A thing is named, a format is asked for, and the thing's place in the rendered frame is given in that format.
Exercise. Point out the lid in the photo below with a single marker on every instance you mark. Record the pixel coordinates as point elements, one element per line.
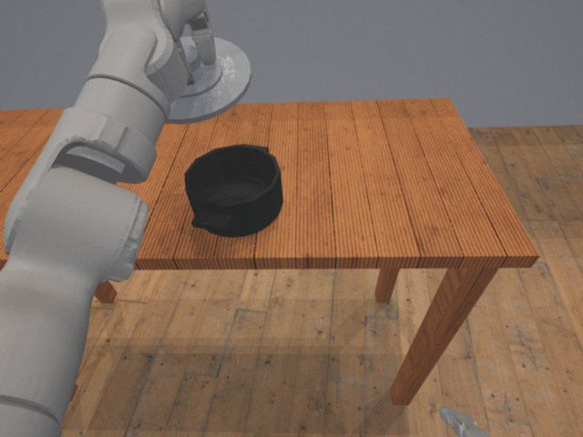
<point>217,87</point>

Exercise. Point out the left robot hand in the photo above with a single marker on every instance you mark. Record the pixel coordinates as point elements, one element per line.
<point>197,16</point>

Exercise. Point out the left robot forearm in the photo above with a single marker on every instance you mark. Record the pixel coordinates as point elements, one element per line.
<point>111,131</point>

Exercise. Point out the right robot hand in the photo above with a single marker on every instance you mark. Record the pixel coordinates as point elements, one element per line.
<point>462,423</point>

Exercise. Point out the left robot upper arm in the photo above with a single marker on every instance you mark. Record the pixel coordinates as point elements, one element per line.
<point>78,230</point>

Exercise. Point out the knob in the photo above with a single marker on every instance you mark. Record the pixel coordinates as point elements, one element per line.
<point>192,55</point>

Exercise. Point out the table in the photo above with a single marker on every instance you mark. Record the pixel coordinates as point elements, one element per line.
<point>366,184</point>

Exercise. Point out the pot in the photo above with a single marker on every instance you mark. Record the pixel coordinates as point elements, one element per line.
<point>234,191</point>

